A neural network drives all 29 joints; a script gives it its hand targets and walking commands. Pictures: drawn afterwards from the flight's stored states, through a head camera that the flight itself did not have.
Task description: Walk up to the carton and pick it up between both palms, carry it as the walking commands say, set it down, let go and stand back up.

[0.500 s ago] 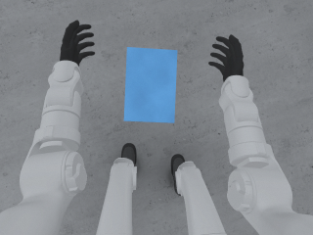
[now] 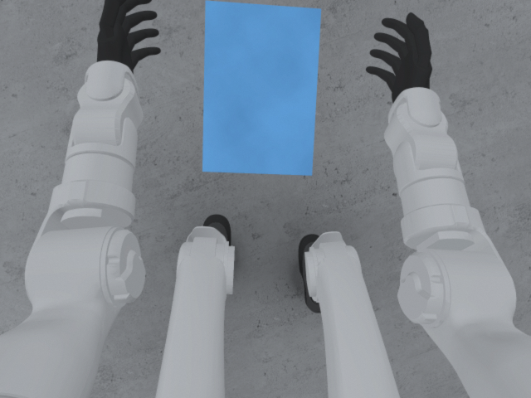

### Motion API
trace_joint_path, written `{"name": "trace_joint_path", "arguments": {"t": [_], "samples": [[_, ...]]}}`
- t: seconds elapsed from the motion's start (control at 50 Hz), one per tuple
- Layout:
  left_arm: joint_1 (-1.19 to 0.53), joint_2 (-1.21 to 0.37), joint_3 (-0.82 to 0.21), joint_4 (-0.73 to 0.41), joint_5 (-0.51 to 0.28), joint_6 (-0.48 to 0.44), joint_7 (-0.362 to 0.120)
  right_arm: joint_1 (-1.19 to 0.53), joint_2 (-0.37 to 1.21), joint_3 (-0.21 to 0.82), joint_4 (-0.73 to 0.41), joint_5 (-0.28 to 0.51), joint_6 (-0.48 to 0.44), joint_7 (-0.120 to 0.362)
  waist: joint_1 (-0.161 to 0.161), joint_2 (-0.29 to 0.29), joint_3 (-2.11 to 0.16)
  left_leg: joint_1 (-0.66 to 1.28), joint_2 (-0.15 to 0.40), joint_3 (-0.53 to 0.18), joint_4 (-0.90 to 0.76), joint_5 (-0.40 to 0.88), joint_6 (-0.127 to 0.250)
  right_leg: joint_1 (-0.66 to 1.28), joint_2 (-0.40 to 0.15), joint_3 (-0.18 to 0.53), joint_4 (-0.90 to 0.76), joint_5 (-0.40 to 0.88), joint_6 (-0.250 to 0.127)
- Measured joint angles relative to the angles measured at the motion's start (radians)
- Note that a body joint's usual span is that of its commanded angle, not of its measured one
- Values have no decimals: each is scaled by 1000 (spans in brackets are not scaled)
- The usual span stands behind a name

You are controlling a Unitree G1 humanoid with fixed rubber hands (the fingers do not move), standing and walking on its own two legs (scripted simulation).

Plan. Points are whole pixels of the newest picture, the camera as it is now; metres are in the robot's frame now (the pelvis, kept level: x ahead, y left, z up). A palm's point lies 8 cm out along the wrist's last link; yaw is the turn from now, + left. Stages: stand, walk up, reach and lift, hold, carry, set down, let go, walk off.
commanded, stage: reach and lift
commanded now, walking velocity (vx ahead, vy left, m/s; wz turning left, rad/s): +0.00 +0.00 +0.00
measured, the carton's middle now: (257, 104) +0.50 +0.04 -0.42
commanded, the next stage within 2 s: none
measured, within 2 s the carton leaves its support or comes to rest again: neither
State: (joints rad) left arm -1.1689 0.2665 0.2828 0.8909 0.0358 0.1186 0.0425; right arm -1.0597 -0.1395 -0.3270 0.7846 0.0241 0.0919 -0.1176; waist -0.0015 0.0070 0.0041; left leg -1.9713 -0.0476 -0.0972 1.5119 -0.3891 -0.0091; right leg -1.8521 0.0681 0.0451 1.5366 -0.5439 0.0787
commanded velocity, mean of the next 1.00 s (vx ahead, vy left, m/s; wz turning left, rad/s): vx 0.00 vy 0.00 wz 0.00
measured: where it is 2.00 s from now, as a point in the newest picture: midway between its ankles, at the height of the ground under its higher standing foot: (263, 277)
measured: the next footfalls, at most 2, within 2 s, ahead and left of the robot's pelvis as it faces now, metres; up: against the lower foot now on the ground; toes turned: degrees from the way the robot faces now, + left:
none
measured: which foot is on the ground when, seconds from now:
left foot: down 0.00-1.00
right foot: down 0.00-1.00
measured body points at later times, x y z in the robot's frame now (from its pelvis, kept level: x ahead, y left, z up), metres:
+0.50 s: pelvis -0.02 -0.01 -0.12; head +0.34 +0.03 +0.14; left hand +0.52 +0.21 -0.30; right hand +0.51 -0.14 -0.30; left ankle +0.10 +0.12 -0.52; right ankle +0.06 -0.15 -0.52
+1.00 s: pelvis -0.03 +0.00 -0.17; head +0.35 +0.02 +0.04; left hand +0.51 +0.21 -0.39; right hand +0.51 -0.15 -0.38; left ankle +0.10 +0.12 -0.52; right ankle +0.06 -0.14 -0.52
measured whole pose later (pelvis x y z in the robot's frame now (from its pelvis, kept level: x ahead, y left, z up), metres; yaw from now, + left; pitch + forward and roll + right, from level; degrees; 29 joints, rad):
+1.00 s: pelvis -0.03 +0.00 -0.17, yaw -3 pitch +33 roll -2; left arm -1.47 0.43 0.10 1.11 -0.23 0.03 0.09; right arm -1.40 -0.32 -0.02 0.98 0.31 0.06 -0.18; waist 0.04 -0.04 0.52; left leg -2.22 0.00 -0.06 2.17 -0.53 -0.02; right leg -2.12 0.10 0.04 2.21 -0.63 0.10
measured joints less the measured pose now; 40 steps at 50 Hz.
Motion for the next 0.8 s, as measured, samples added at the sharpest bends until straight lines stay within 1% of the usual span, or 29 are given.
{"name": "trace_joint_path", "arguments": {"t": [0.04,0.08,0.12,0.16,0.2,0.26,0.32,0.36,0.42,0.46,0.52,0.6,0.66,0.7,0.74,0.8], "samples": [[4,6,-19,-24,-26,5,13,-12,-8,9,-10,15,-2,-11,2,5,18,-30,-3,-1,39,-10,-7,-28,2,0,38,-8,8],[2,15,-43,-41,-56,8,28,-22,-20,26,-12,35,-3,-14,2,4,31,-56,-5,0,74,-16,-8,-54,5,2,76,-18,8],[-18,24,-68,-3,-66,0,30,-45,-32,34,31,41,-9,-8,3,7,35,-88,-7,1,108,-19,-9,-86,6,2,112,-24,10],[-31,32,-69,-12,-78,8,32,-57,-33,39,19,54,6,-16,1,3,56,-109,-6,4,139,-21,-11,-109,11,5,147,-27,13],[-60,44,-69,25,-88,5,31,-77,-40,52,37,67,8,-25,1,-2,69,-135,-3,6,172,-25,-12,-137,17,8,183,-32,13],[-85,62,-74,41,-95,4,39,-101,-48,64,48,85,17,-36,3,0,88,-169,-4,7,227,-33,-15,-171,21,7,241,-43,14],[-125,80,-72,93,-111,3,36,-134,-62,78,78,94,17,-37,8,-4,105,-205,-3,10,279,-43,-19,-208,25,9,298,-55,17],[-140,90,-82,91,-133,-3,36,-152,-71,96,78,99,14,-41,8,-4,137,-213,-4,11,312,-49,-21,-216,27,8,334,-65,17],[-161,99,-101,122,-157,-13,31,-179,-73,124,110,114,10,-44,8,-9,165,-235,-4,11,362,-60,-23,-236,30,7,386,-79,18],[-172,102,-104,132,-156,-22,32,-197,-71,130,137,117,6,-49,5,-13,181,-251,-5,11,393,-67,-24,-250,31,6,417,-89,20],[-187,106,-114,129,-167,-34,37,-207,-71,137,139,121,-2,-51,5,-23,208,-271,-4,11,436,-77,-24,-268,33,4,460,-102,23],[-210,125,-127,195,-160,-52,42,-230,-84,150,178,141,-26,-50,8,-28,247,-290,-1,9,493,-91,-21,-282,31,-6,509,-114,24],[-204,129,-139,219,-172,-71,40,-240,-96,159,218,155,-46,-40,15,-26,263,-316,3,12,529,-95,-17,-308,28,-8,543,-117,27],[-202,138,-174,199,-208,-80,41,-252,-98,165,215,170,-54,-40,17,-28,302,-317,8,18,551,-99,-13,-310,24,-8,566,-116,27],[-206,139,-195,212,-228,-88,41,-268,-95,182,228,186,-57,-38,19,-25,334,-314,20,29,576,-105,-6,-311,21,-8,584,-84,18],[-216,127,-173,212,-232,-85,50,-286,-93,194,233,184,-54,-43,20,-10,368,-318,33,45,608,-112,6,-320,18,1,624,-114,25]]}}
